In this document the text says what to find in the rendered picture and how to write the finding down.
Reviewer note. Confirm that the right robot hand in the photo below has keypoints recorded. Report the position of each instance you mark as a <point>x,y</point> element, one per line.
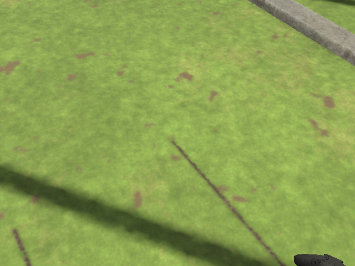
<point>317,260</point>

